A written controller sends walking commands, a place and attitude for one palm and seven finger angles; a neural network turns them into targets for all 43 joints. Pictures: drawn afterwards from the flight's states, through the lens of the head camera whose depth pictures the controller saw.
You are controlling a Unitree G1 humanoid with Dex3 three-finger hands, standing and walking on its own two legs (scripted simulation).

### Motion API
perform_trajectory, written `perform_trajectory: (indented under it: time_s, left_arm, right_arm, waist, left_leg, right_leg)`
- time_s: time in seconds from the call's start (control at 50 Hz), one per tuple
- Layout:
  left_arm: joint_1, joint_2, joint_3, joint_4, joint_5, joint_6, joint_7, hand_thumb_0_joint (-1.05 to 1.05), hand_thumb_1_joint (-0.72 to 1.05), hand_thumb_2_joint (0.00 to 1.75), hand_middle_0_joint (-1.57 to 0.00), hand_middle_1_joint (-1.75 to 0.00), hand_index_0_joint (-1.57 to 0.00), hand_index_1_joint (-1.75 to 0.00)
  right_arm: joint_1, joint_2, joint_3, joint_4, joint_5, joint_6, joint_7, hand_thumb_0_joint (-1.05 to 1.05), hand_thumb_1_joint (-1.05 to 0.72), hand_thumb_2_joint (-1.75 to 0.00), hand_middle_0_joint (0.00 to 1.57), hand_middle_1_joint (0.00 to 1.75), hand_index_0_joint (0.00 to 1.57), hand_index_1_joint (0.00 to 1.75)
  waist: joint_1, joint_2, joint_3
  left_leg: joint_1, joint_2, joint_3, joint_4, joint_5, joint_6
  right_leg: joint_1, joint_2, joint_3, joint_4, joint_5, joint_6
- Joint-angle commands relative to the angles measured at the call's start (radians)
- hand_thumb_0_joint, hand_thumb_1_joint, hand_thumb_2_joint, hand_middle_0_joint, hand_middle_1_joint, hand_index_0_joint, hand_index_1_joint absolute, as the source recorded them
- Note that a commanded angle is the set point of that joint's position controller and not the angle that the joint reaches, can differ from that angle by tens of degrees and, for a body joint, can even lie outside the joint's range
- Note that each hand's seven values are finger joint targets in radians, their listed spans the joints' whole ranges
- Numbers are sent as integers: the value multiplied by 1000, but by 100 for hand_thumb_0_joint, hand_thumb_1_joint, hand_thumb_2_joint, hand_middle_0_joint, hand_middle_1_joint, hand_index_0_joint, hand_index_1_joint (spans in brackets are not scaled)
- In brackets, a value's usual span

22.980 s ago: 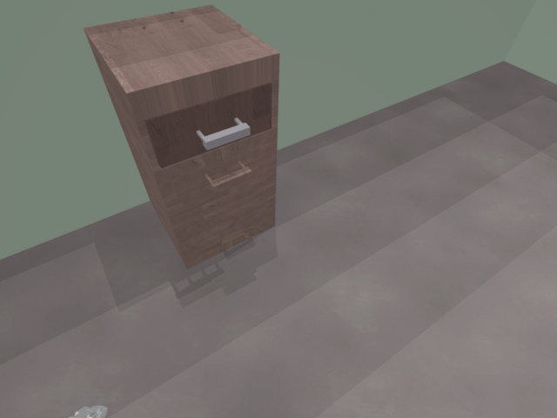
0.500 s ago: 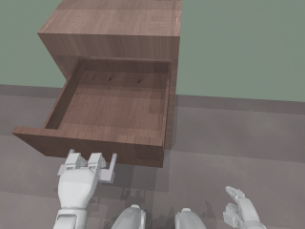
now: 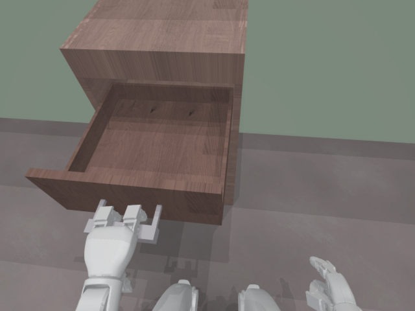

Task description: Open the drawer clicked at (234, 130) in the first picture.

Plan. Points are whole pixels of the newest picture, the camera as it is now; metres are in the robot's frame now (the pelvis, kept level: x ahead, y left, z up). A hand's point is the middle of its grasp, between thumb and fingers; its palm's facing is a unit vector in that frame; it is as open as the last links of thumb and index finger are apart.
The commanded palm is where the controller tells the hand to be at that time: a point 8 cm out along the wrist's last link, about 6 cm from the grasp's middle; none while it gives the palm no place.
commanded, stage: lift the hand off the handle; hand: left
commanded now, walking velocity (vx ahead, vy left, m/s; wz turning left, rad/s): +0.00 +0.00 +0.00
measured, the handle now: (126, 219) +0.30 +0.20 -0.03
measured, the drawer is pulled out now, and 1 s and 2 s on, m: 0.30 0.30 0.30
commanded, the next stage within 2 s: none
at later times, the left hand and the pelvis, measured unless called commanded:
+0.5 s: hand (123, 240) +0.25 +0.19 -0.03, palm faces +0.00 -0.08 -1.00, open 13.8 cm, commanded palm +0.24 +0.19 +0.03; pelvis +0.00 +0.01 +0.02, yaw -1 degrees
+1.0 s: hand (117, 233) +0.26 +0.19 +0.00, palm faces -0.01 -0.10 -0.99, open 13.6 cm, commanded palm +0.24 +0.19 +0.07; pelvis +0.01 +0.01 +0.04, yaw -1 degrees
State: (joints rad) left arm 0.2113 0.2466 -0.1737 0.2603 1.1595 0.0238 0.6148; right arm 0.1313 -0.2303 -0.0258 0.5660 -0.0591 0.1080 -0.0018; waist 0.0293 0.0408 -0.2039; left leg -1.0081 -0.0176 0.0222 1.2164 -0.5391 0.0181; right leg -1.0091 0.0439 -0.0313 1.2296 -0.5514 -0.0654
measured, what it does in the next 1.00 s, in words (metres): stands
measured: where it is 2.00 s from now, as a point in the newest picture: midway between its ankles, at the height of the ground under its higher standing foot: outside the picture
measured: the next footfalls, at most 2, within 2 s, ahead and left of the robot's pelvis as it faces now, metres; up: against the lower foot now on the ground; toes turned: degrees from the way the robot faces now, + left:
none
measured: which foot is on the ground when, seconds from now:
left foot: down 0.00-1.00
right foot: down 0.00-1.00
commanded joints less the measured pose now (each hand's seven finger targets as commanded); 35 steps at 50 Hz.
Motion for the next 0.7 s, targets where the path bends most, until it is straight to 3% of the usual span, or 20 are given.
perform_trajectory:
  time_s: [0.0,0.04,0.08,0.14,0.22,0.3,0.36,0.44,0.5,0.56,0.68]
  left_arm:
    - [-124,111,53,-154,5,-8,34,0,-50,30,-30,-120,-30,-120]
    - [-148,87,25,-149,7,-9,33,0,-50,30,-30,-120,-30,-120]
    - [-138,96,37,-140,11,-7,38,0,-50,30,-30,-120,-30,-120]
    - [-165,111,56,-118,9,-7,43,0,-50,30,-30,-120,-30,-120]
    - [-149,100,52,-126,6,1,51,0,-50,30,-30,-120,-30,-120]
    - [-165,127,71,-161,-3,16,52,0,-50,30,-30,-120,-30,-120]
    - [-160,122,64,-161,-16,24,44,0,-50,30,-30,-120,-30,-120]
    - [-143,85,20,-157,-20,35,28,0,-50,30,-30,-120,-30,-120]
    - [-186,110,35,-162,-23,36,17,0,-50,30,-30,-120,-30,-120]
    - [-146,112,37,-190,-23,25,12,0,-50,30,-30,-120,-30,-120]
    - [-157,108,35,-208,-24,15,9,0,-50,30,-30,-120,-30,-120]
  right_arm:
    - [-66,-97,-30,-138,5,-44,-15,0,-90,-90,20,30,20,30]
    - [-66,-93,-33,-133,6,-45,-16,0,-90,-90,20,30,20,30]
    - [-67,-92,-33,-133,6,-44,-16,0,-90,-90,20,30,20,30]
    - [-63,-91,-33,-125,6,-42,-18,0,-90,-90,20,30,20,30]
    - [-70,-89,-30,-131,5,-38,-14,0,-90,-90,20,30,20,30]
    - [-65,-94,-33,-133,11,-34,-18,0,-90,-90,20,30,20,30]
    - [-69,-92,-31,-131,14,-29,-20,0,-90,-90,20,30,20,30]
    - [-65,-94,-33,-133,18,-28,-16,0,-90,-90,20,30,20,30]
    - [-61,-100,-31,-132,19,-28,-20,0,-90,-90,20,30,20,30]
    - [-63,-95,-30,-144,19,-28,-18,0,-90,-90,20,30,20,30]
    - [-65,-96,-34,-148,18,-26,-12,0,-90,-90,20,30,20,30]
  waist:
    - [-27,-79,-228]
    - [-31,-65,-234]
    - [-20,-50,-245]
    - [-23,-71,-245]
    - [-14,-49,-282]
    - [-15,-38,-285]
    - [-22,-69,-254]
    - [-33,-64,-206]
    - [-35,-75,-203]
    - [-16,-50,-229]
    - [-22,-31,-203]
  left_leg:
    - [206,-19,-27,-147,174,19]
    - [212,-19,-23,-146,175,20]
    - [219,-20,-23,-149,178,17]
    - [212,-19,-23,-148,183,18]
    - [230,-17,-19,-155,211,17]
    - [266,-17,-22,-181,225,16]
    - [264,-18,-19,-198,212,17]
    - [298,-13,-23,-226,213,18]
    - [306,-15,-22,-241,202,21]
    - [334,-17,-14,-250,230,19]
    - [370,-14,-18,-268,251,18]
  right_leg:
    - [138,-9,75,-253,211,8]
    - [139,-12,71,-253,216,9]
    - [141,-9,69,-250,210,8]
    - [149,-7,69,-250,222,9]
    - [168,-8,70,-246,250,9]
    - [203,-3,74,-268,270,6]
    - [220,-5,76,-291,260,13]
    - [215,-4,60,-316,251,9]
    - [236,-5,67,-336,243,10]
    - [257,-6,67,-334,269,10]
    - [262,-2,62,-348,289,7]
